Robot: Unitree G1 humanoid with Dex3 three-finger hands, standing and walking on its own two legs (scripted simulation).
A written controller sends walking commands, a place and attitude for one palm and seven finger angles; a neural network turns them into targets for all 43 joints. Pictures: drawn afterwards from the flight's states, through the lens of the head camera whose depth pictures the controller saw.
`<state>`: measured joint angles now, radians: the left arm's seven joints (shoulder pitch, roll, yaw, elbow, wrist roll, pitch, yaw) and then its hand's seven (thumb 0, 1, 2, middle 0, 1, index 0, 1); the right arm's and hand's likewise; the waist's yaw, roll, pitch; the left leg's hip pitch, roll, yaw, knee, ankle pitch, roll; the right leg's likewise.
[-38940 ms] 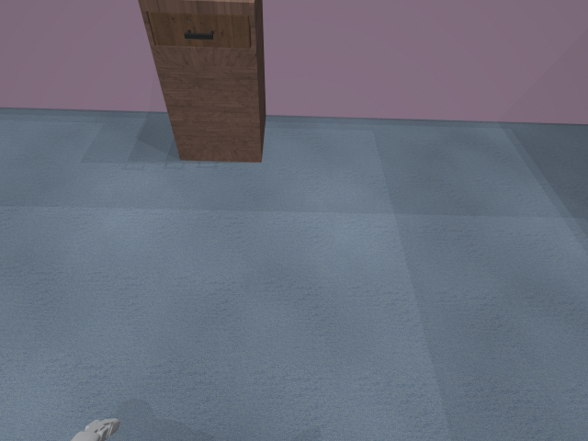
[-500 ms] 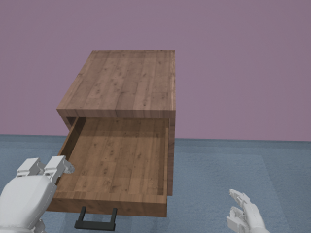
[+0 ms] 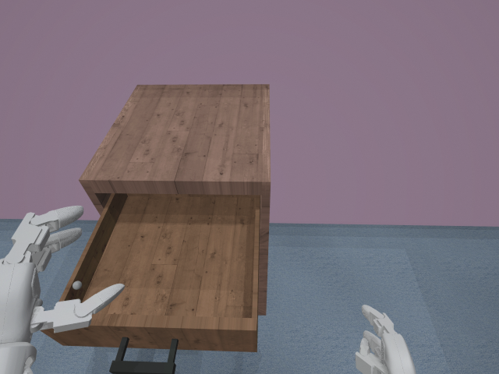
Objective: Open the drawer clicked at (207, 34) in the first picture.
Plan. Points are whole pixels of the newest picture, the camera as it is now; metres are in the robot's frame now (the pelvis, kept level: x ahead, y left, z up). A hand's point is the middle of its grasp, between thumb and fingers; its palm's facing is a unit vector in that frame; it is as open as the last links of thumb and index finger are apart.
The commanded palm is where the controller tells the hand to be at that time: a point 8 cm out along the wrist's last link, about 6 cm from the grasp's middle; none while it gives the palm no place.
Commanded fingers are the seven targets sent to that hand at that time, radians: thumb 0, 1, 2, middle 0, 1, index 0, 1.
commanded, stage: draw the hand back to the body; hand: left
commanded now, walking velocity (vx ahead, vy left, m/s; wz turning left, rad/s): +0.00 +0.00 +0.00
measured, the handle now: (146, 356) +0.17 +0.21 -0.11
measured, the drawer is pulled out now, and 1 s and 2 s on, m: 0.30 0.30 0.30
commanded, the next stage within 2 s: step back with the hand held close in 0.50 s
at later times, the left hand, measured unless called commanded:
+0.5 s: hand (87, 284) +0.18 +0.21 +0.15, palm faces +0.37 -0.83 -0.41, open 7.6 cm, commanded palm +0.13 +0.26 +0.17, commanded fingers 0.00 0.90 0.90 -0.20 -0.30 -0.20 -0.30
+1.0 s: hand (66, 295) +0.17 +0.24 +0.14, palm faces +0.25 -0.82 -0.52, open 7.4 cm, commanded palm +0.10 +0.28 +0.17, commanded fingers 0.00 0.90 0.90 -0.20 -0.30 -0.20 -0.30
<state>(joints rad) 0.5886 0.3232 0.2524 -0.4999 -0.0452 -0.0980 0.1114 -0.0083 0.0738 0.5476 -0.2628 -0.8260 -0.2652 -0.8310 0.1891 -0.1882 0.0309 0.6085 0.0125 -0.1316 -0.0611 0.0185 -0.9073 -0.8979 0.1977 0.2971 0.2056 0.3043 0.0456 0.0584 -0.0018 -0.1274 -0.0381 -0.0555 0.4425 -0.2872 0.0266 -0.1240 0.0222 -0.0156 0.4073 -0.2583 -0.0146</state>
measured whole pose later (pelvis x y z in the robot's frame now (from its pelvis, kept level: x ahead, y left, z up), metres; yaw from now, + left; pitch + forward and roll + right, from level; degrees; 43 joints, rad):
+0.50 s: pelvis +0.00 -0.02 +0.00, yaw +0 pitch -2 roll +0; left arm 0.56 0.32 0.27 -0.46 -0.06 -0.11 0.10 0.01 0.83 0.87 -0.21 -0.34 -0.21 -0.34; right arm 0.17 -0.20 0.01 0.62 0.02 -0.12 -0.08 0.02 -0.91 -0.90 0.20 0.30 0.20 0.30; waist 0.05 0.07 0.01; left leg -0.09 -0.01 -0.07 0.39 -0.26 0.00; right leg -0.08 0.05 -0.03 0.35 -0.23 -0.05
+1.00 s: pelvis -0.02 +0.00 +0.00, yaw +1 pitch +4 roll -1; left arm 0.69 0.41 0.36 -0.63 -0.05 -0.16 0.11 0.01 0.88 0.90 -0.21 -0.30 -0.21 -0.30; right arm 0.13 -0.22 -0.04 0.56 0.03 0.01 -0.07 0.02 -0.91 -0.90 0.20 0.30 0.20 0.30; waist -0.01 0.01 0.04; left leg -0.28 -0.04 -0.07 0.47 -0.24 0.03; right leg -0.26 0.02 -0.03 0.41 -0.21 -0.01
